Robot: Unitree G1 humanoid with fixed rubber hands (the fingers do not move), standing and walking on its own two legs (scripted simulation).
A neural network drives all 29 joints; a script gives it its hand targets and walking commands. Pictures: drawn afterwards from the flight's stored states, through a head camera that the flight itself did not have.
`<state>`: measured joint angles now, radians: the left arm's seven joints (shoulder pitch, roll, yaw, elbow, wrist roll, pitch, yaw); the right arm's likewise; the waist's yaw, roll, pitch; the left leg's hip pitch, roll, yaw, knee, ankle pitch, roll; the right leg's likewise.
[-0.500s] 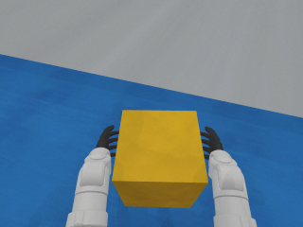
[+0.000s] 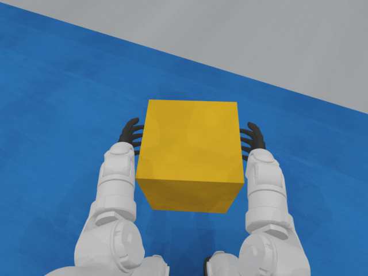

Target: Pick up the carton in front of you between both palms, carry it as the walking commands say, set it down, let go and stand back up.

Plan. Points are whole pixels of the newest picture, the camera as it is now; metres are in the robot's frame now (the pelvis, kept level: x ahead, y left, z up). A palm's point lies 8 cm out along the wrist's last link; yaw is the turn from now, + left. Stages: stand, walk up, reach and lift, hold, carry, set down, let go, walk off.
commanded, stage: set down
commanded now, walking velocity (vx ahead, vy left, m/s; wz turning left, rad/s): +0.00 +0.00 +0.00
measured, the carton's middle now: (190, 161) +0.37 -0.01 -0.07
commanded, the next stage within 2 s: none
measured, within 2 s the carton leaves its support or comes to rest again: neither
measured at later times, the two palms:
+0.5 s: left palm (144, 161) +0.44 +0.14 -0.19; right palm (238, 171) +0.40 -0.16 -0.19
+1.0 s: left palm (155, 170) +0.47 +0.12 -0.35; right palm (232, 180) +0.43 -0.17 -0.35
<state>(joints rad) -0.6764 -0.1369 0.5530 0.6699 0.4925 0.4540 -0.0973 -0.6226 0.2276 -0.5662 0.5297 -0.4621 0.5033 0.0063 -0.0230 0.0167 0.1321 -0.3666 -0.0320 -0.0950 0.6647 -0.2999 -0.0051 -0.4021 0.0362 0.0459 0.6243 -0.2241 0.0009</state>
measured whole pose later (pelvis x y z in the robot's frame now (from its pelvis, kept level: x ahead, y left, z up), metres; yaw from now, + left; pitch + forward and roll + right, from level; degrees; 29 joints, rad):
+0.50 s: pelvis -0.01 +0.01 -0.12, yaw +0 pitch +38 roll +0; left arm -0.81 -0.06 0.43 0.62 0.25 0.25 -0.03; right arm -0.72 0.17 -0.51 0.46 -0.26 0.26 -0.05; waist -0.04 0.03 -0.14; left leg -1.46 -0.09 -0.09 1.25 -0.45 -0.01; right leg -1.49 0.05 0.07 1.20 -0.37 0.04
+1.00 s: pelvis -0.04 +0.01 -0.25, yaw +0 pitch +48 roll +0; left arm -1.13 0.06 0.37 0.78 0.19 0.27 0.04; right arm -1.00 0.05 -0.54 0.59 -0.20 0.27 -0.07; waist -0.06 0.03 -0.11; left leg -1.99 -0.14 -0.07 1.71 -0.55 -0.03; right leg -2.02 0.08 0.08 1.66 -0.47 0.07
